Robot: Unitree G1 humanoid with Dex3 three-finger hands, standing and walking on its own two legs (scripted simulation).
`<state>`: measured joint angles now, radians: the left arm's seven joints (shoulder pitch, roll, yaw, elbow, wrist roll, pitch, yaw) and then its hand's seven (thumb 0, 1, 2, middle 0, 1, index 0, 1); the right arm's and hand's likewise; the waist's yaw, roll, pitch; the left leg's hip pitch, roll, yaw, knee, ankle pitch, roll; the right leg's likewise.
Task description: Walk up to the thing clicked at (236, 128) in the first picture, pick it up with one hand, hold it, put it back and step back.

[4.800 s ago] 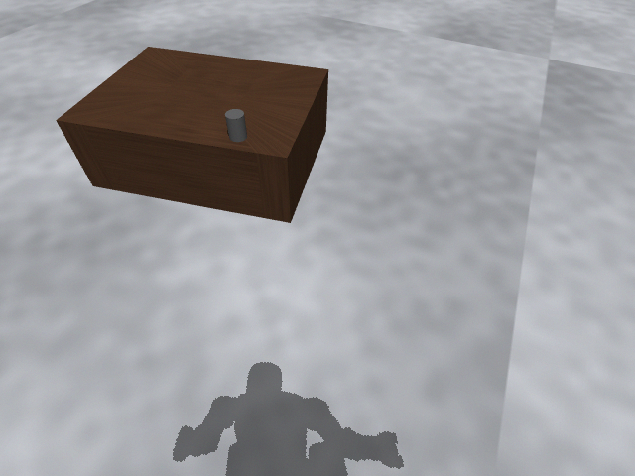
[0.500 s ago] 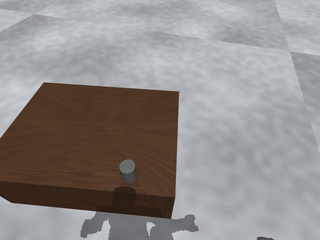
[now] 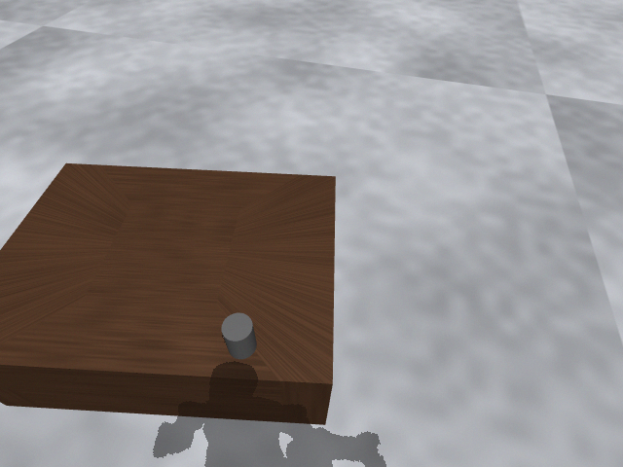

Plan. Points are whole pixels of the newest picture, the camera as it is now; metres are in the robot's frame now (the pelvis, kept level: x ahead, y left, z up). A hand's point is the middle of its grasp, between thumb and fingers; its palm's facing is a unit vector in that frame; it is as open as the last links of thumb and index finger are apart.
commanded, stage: walk up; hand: left
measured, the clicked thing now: (239, 336) +0.46 +0.17 -0.37
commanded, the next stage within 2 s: stand in 0.06 s
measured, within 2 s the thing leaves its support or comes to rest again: neither
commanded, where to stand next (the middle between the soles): +0.07 -0.01 m, yaw -1 degrees
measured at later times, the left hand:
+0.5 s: hand out of the picture +0.09 +0.26 -0.15, palm faces -0.01 -0.94 -0.35, open 7.4 cm
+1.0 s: hand out of the picture +0.11 +0.25 -0.15, palm faces +0.00 -0.94 -0.35, open 7.4 cm
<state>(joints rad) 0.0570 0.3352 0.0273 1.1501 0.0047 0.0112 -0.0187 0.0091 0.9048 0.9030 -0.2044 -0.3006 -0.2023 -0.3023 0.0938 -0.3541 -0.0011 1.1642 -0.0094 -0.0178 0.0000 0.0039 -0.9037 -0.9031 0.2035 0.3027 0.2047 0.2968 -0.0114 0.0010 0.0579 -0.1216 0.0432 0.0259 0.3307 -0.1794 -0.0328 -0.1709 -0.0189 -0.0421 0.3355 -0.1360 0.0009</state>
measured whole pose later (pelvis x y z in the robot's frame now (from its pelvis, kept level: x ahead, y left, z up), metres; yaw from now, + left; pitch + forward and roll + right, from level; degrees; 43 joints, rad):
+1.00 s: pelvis +0.03 +0.00 +0.00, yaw +1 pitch -1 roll +0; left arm 0.08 0.35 0.00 1.14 0.00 -0.01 0.00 0.01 0.90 0.90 -0.21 -0.30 -0.20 -0.30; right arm 0.09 -0.36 0.00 1.13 -0.01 -0.01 0.00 0.00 -0.90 -0.90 0.20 0.30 0.20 0.30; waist 0.00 0.01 0.04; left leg -0.06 0.05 0.02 0.29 -0.20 -0.04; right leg -0.12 -0.02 -0.05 0.32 -0.18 0.00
